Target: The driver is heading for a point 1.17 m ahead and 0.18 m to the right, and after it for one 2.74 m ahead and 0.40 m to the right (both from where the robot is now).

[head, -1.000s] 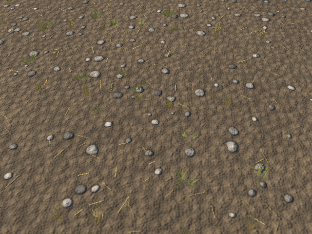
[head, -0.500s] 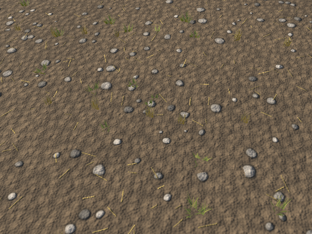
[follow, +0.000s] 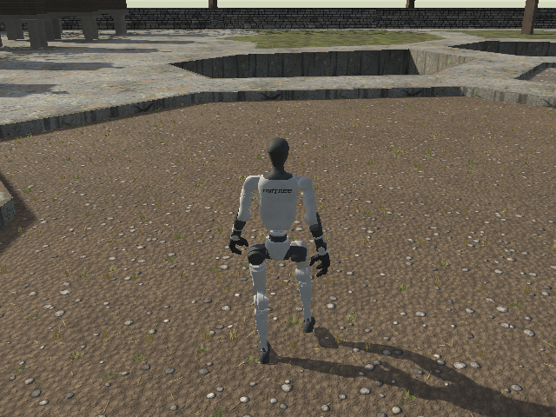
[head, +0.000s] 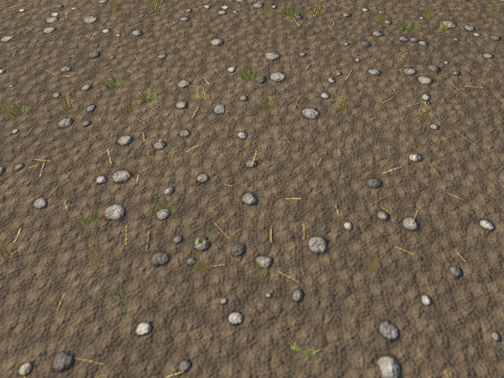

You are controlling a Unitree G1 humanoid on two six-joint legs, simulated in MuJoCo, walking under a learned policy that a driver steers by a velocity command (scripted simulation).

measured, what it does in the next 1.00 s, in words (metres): walks ahead: right foot, then left foot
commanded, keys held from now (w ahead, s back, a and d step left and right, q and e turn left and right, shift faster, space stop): w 1.00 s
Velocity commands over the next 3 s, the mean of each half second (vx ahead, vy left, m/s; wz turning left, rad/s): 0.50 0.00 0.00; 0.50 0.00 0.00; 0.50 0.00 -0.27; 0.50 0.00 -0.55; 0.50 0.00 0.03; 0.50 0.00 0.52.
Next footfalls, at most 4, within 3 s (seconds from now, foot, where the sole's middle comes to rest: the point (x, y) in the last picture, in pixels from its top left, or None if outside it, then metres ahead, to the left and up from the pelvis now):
0.22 right None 0.32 -0.16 -0.78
0.78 left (220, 337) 0.63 0.08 -0.78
1.34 right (294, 242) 0.94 -0.16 -0.78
1.84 left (248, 171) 1.26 -0.03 -0.78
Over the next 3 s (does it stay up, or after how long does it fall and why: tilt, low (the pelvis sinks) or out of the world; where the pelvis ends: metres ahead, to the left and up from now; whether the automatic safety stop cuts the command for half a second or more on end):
stays up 1.62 -0.29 -0.01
